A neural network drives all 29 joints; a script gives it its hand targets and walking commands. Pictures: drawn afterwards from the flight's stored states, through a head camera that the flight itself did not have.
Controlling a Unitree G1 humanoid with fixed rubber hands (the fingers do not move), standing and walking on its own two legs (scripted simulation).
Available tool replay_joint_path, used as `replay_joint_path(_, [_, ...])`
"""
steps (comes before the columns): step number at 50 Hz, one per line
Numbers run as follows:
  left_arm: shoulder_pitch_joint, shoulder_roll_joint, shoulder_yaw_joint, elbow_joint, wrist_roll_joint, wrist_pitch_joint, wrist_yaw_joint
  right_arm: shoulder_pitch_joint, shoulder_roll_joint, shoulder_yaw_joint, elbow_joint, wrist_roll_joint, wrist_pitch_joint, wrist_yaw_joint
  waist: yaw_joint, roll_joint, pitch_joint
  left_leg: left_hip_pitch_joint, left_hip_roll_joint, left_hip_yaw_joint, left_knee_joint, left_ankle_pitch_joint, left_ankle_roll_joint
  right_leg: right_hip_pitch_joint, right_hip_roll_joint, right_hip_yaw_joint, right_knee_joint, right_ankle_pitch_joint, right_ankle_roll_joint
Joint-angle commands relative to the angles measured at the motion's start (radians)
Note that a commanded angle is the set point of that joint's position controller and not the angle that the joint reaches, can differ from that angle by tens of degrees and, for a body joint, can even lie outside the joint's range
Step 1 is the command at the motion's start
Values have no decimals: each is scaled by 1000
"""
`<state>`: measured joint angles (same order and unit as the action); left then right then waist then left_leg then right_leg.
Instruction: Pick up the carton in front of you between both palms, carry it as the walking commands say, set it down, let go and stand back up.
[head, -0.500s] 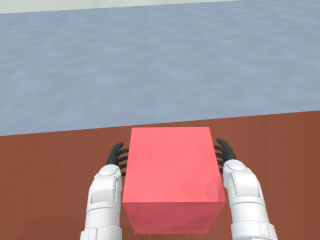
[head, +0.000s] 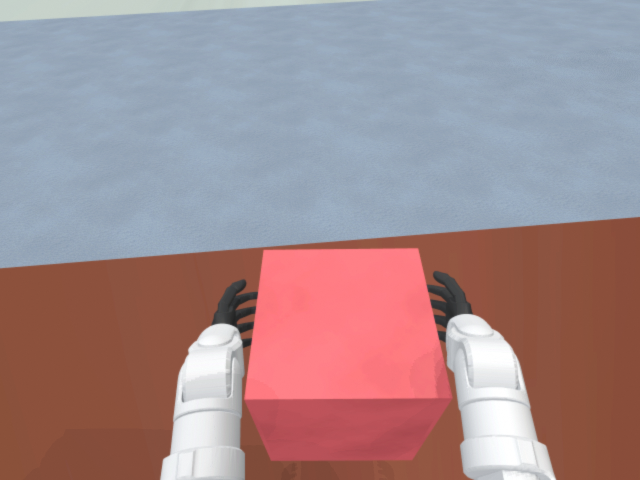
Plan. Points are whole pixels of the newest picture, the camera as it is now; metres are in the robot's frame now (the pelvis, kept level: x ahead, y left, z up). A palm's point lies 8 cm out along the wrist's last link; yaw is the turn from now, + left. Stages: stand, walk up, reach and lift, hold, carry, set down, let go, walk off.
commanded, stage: hold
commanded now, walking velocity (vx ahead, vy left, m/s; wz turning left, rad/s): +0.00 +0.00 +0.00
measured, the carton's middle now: (341, 359) +0.29 +0.00 -0.02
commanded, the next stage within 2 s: carry in 0.04 s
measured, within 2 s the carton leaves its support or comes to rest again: neither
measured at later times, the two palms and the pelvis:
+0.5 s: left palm (235, 256) +0.40 +0.15 +0.08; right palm (439, 243) +0.41 -0.15 +0.08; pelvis +0.13 +0.00 -0.01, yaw -1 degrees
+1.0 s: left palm (285, 157) +0.69 +0.09 +0.07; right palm (430, 149) +0.71 -0.21 +0.06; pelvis +0.43 -0.07 +0.00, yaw +2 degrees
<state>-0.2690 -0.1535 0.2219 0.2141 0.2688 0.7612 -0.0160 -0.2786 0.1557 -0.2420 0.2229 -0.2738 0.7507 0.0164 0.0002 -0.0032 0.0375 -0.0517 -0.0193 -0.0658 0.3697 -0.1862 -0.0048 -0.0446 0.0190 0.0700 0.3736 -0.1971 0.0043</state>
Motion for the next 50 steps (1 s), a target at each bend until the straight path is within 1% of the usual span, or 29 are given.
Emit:
replay_joint_path(1, [-472, -887, -537, -56, -240, -30, -205, -450, 884, 545, -37, 240, -20, 213, 0, 4, -232, 66, -66, -8, -51, 145, -1, 19, 68, 3, -60, 148, 1])
replay_joint_path(2, [-506, -888, -555, -53, -251, -22, -208, -490, 883, 563, -40, 259, -12, 215, 1, 20, -265, -48, 118, 11, 22, 34, 14, -97, -109, -10, 18, 36, -9])
replay_joint_path(4, [-516, -891, -585, -89, -282, -18, -206, -484, 887, 591, -67, 282, -6, 213, 0, 29, -259, -130, 118, -49, -39, -411, 29, -189, -82, 12, 6, -371, -15])
replay_joint_path(5, [-539, -893, -602, -117, -296, -14, -204, -500, 888, 609, -95, 294, -1, 210, -3, 39, -238, -156, 125, -72, -54, -544, 37, -244, -74, 12, 16, -474, -15])
replay_joint_path(8, [-553, -886, -669, -193, -350, 20, -193, -492, 879, 670, -164, 329, 33, 188, -7, 112, -279, -140, 195, -156, -100, -442, 74, -271, -27, -92, 173, -227, -2])
replay_joint_path(11, [-542, -872, -744, -263, -412, 91, -181, -468, 844, 733, -257, 369, 107, 163, -2, 115, -326, -210, 191, -124, -65, -443, 97, -178, -23, -127, 65, -228, -13])
replay_joint_path(12, [-544, -860, -757, -283, -428, 120, -176, -473, 832, 751, -286, 386, 139, 158, -1, 52, -306, -288, 148, -46, 15, -420, 73, -118, -70, -59, -4, -275, -27])
replay_joint_path(14, [-484, -811, -753, -287, -442, 184, -161, -488, 816, 783, -322, 429, 207, 154, 21, -241, -261, -576, 34, 152, 367, -314, 1, 54, -314, 323, -171, -363, -137])
replay_joint_path(15, [-467, -796, -751, -313, -444, 212, -149, -510, 812, 805, -348, 465, 236, 155, 30, -254, -211, -683, 45, 166, 361, -348, 0, 98, -367, 402, -171, -209, -192])
replay_joint_path(16, [-464, -788, -754, -355, -449, 239, -138, -517, 826, 826, -361, 500, 261, 158, 38, -192, -220, -695, 58, 150, 352, -355, 8, 119, -367, 377, -152, -75, -212])
replay_joint_path(18, [-470, -800, -788, -448, -484, 287, -123, -485, 847, 848, -402, 555, 299, 157, 33, -132, -305, -608, 42, 178, 271, -279, 8, 145, -327, 238, -112, 57, -179])
replay_joint_path(20, [-457, -819, -818, -521, -519, 326, -122, -436, 861, 853, -450, 574, 334, 150, 25, -164, -352, -465, 8, 237, 155, -176, 1, 105, -266, 101, -85, 87, -137])
replay_joint_path(22, [-395, -834, -832, -557, -538, 365, -128, -369, 865, 842, -488, 566, 368, 141, 11, -124, -377, -149, -6, 283, -1, -20, 1, -89, -204, -39, 13, 18, -94])
replay_joint_path(23, [-363, -832, -833, -567, -542, 382, -133, -329, 861, 835, -500, 557, 385, 137, 0, -73, -413, 85, 42, 231, -18, -6, 16, -255, -173, -100, 123, 20, -65])
replay_joint_path(24, [-348, -827, -832, -579, -552, 401, -141, -284, 836, 825, -512, 538, 400, 131, -19, 106, -452, 269, 234, -41, -104, -211, 81, -448, -118, -185, 363, -83, -20])
replay_joint_path(25, [-382, -824, -842, -605, -569, 421, -150, -259, 819, 816, -509, 511, 406, 124, -28, 310, -414, 367, 436, -388, -147, -200, 211, -720, -28, -223, 542, -270, 4])
replay_joint_path(26, [-396, -839, -851, -605, -576, 430, -160, -276, 822, 821, -547, 501, 415, 119, -28, 240, -362, 339, 487, -443, -130, -83, 278, -812, -75, -137, 643, -344, -19])
replay_joint_path(28, [-410, -834, -841, -614, -595, 441, -167, -334, 877, 834, -601, 531, 436, 119, -28, 66, -350, 275, 450, -302, -136, 29, 234, -826, -134, -104, 703, -287, -27])
replay_joint_path(29, [-418, -848, -842, -617, -605, 445, -166, -365, 874, 840, -625, 546, 442, 119, -27, 37, -343, 229, 422, -220, -168, -9, 198, -790, -148, -108, 637, -243, -24])
replay_joint_path(32, [-396, -848, -829, -619, -593, 453, -148, -388, 859, 854, -643, 584, 462, 126, -21, 99, -316, 145, 326, -14, -202, 49, 148, -671, -122, -176, 428, -111, 1])
replay_joint_path(36, [-340, -823, -800, -598, -549, 468, -122, -346, 825, 846, -611, 598, 483, 142, -20, 161, -275, 61, 270, 134, -171, 182, 117, -510, -72, -268, 214, 41, 2])
replay_joint_path(40, [-336, -819, -783, -585, -534, 477, -122, -360, 808, 845, -609, 594, 496, 148, 3, 120, -319, -74, 216, 269, 95, 342, 55, -125, 2, -377, 110, 64, -29])
replay_joint_path(41, [-330, -816, -778, -574, -532, 478, -124, -362, 797, 842, -610, 591, 499, 149, 18, 75, -381, -178, 184, 293, 280, 308, 26, 66, -36, -324, 116, 7, -32])
replay_joint_path(42, [-320, -796, -767, -565, -521, 477, -125, -376, 794, 844, -617, 592, 504, 150, 37, -120, -432, -369, 113, 288, 571, 83, -27, 201, -286, 87, -41, -254, -102])
replay_joint_path(43, [-339, -806, -765, -548, -521, 473, -128, -403, 808, 848, -626, 595, 508, 152, 34, -296, -450, -623, 12, 208, 805, -284, -41, 331, -487, 459, -172, -258, -219])
replay_joint_path(44, [-343, -839, -776, -562, -534, 470, -130, -402, 823, 847, -608, 595, 504, 154, 24, -229, -437, -677, 80, 94, 910, -290, -1, 284, -485, 439, -173, -145, -235])
replay_joint_path(46, [-383, -913, -801, -606, -554, 451, -135, -411, 882, 850, -621, 599, 483, 160, 18, -58, -431, -670, 152, 67, 901, -197, 29, 188, -420, 246, -132, 42, -192])
replay_joint_path(47, [-402, -941, -817, -627, -565, 440, -138, -402, 899, 855, -630, 592, 471, 159, 14, -28, -423, -645, 173, 63, 836, -137, 31, 141, -396, 161, -142, 95, -160])
replay_joint_path(50, [-396, -949, -845, -659, -589, 421, -149, -355, 933, 868, -627, 566, 439, 144, 17, -87, -422, -590, 156, 115, 677, -73, 21, 113, -342, 2, -172, 152, -131])
